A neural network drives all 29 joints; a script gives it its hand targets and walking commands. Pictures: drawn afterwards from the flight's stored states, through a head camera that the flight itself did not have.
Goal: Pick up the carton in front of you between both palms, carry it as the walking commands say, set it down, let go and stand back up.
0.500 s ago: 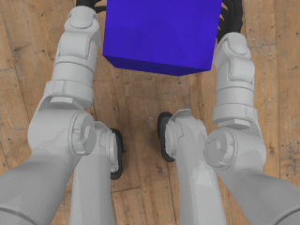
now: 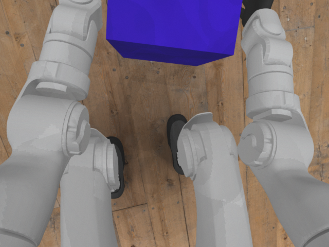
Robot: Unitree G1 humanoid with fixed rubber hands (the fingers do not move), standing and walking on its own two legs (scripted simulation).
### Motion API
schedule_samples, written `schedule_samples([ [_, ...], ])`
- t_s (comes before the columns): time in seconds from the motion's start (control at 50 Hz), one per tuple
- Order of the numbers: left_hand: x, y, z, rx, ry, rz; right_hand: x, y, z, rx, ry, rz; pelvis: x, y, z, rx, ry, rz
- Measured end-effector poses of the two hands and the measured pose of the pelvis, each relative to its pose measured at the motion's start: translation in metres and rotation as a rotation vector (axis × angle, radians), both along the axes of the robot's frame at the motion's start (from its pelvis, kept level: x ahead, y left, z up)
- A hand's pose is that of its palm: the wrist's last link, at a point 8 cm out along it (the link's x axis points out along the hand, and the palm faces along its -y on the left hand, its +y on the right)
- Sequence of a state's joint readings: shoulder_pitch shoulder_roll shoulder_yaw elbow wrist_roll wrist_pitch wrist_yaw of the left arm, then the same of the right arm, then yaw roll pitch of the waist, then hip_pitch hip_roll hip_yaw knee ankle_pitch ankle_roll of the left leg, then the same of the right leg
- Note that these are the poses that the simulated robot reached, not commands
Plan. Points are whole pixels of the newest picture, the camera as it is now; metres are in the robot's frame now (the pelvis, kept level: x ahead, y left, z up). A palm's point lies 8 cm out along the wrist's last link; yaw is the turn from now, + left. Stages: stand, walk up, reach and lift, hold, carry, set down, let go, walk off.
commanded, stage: set down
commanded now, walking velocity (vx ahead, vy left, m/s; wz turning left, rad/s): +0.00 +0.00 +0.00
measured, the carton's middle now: (169, 8) +0.53 -0.10 -0.23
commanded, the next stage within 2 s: none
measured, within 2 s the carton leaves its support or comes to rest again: rests again in 0.58 s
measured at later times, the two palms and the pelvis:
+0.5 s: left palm out of the picture +0.56 +0.05 -0.18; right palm (253, 15) +0.49 -0.25 -0.16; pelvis -0.01 +0.01 -0.01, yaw +0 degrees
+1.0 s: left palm out of the picture +0.56 +0.08 -0.20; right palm (249, 27) +0.48 -0.26 -0.19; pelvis -0.01 +0.00 -0.01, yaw -1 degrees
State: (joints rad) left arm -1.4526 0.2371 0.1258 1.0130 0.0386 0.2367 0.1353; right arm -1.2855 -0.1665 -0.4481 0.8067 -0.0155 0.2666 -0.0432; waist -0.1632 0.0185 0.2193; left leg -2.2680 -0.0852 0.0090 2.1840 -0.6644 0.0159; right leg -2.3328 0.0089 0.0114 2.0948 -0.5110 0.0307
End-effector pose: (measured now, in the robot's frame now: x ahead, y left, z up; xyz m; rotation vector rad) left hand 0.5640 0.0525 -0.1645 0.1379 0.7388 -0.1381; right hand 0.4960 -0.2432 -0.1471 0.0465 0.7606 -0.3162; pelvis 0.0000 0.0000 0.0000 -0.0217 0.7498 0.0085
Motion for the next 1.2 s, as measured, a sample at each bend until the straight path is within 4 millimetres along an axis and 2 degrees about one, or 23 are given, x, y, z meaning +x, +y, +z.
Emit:
schedule_samples([
  [0.22, -0.005, 0.003, -0.011, 0.001, 0.019, -0.016, -0.004, 0.001, -0.009, -0.006, 0.024, 0.03, -0.006, 0.002, -0.008, -0.012, -0.038, 0.019],
  [0.62, -0.005, -0.003, -0.018, -0.085, 0.003, -0.06, -0.004, -0.012, -0.024, -0.016, 0.03, 0.018, -0.008, 0.005, -0.013, -0.024, -0.089, 0.018],
  [0.88, -0.006, -0.001, -0.021, -0.082, -0.026, -0.091, -0.007, -0.012, -0.026, 0.005, 0.017, 0.013, -0.012, 0.005, -0.015, -0.029, -0.124, 0.013],
  [0.94, -0.009, 0.006, -0.03, -0.032, -0.024, -0.088, -0.013, -0.012, -0.034, -0.012, 0.032, -0.001, -0.014, 0.004, -0.014, -0.029, -0.136, 0.012],
  [1.04, -0.006, 0.042, -0.041, 0.03, -0.009, -0.02, -0.022, -0.018, -0.048, -0.032, 0.048, -0.058, -0.014, 0.001, -0.012, -0.028, -0.146, 0.013],
  [1.12, 0.004, 0.056, -0.031, 0.044, -0.031, -0.006, -0.019, -0.022, -0.048, -0.033, 0.022, -0.069, -0.013, -0.002, -0.014, -0.025, -0.14, 0.018],
  [1.2, 0.017, 0.05, -0.012, 0.03, -0.068, -0.01, -0.013, -0.028, -0.035, -0.038, -0.021, -0.074, -0.011, -0.005, -0.014, -0.022, -0.125, 0.019],
])
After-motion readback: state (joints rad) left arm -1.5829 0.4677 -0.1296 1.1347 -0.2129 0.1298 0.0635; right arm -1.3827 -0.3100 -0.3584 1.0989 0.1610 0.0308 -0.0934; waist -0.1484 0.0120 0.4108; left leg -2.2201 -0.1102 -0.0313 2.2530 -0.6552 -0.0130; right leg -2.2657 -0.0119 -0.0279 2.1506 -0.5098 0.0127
